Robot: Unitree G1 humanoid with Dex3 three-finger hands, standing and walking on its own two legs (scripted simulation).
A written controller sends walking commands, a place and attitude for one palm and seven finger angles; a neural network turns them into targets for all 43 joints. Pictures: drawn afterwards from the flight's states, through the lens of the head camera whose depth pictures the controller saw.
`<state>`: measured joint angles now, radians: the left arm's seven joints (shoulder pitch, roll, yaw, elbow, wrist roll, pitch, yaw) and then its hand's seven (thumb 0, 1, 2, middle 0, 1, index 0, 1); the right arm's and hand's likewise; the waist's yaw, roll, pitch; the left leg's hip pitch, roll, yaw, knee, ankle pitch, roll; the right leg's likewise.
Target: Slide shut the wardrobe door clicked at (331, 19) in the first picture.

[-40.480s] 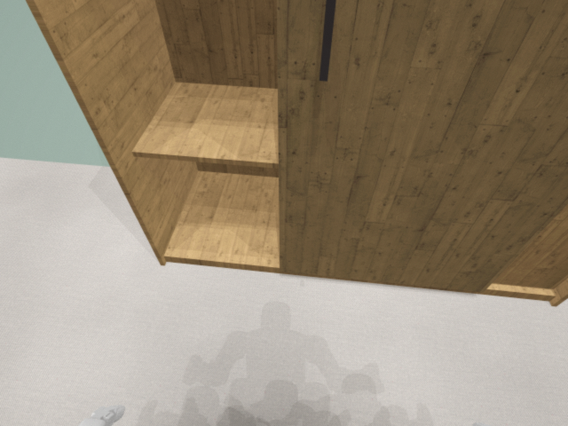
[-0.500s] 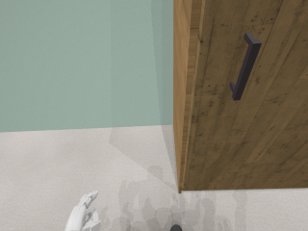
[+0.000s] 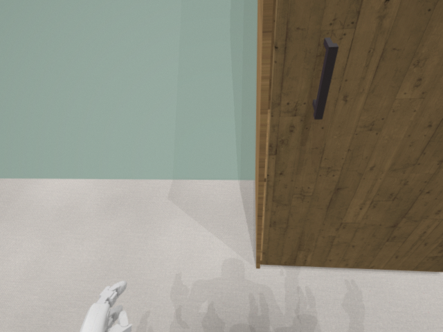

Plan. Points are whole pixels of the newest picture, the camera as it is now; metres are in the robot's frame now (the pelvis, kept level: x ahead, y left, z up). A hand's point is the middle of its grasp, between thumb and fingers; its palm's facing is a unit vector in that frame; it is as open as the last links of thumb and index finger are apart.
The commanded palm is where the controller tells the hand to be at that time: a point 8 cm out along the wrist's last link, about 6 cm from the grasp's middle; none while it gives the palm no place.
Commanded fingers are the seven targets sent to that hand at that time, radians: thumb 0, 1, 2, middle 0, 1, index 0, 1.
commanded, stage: stop stepping back and stand still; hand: right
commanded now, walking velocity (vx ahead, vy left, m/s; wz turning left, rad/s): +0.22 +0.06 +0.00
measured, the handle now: (322, 80) +0.55 -0.18 +0.20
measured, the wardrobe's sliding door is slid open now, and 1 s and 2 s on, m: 0.00 0.00 0.00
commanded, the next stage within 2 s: let the arm hang, fingers relaxed in 1.24 s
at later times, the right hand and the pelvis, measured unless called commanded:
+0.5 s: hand out of the picture +0.12 -0.34 +0.19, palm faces +0.50 +0.69 -0.52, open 7.4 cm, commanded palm +0.07 -0.36 +0.18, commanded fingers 0.00 -0.90 -0.90 0.20 0.30 0.20 0.30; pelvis -0.06 -0.05 -0.01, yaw -3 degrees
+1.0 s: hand out of the picture +0.16 -0.36 +0.16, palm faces +0.46 +0.73 -0.51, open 7.4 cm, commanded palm +0.10 -0.39 +0.18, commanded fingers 0.00 -0.90 -0.90 0.20 0.30 0.20 0.30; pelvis -0.02 -0.08 +0.00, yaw -3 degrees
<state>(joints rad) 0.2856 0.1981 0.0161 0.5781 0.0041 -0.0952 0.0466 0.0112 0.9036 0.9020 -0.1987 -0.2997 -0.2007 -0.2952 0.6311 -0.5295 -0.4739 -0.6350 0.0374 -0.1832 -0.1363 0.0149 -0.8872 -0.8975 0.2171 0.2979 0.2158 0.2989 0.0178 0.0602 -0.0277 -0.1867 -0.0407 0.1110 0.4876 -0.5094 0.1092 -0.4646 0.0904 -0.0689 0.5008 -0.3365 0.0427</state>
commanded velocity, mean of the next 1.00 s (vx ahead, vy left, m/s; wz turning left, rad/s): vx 0.08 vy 0.05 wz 0.00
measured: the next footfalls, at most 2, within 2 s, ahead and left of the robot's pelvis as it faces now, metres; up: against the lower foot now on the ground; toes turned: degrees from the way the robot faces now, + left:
right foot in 0.20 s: +0.02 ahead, -0.19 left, +0.00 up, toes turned -5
left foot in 0.50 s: +0.02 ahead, +0.04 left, +0.00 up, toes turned +0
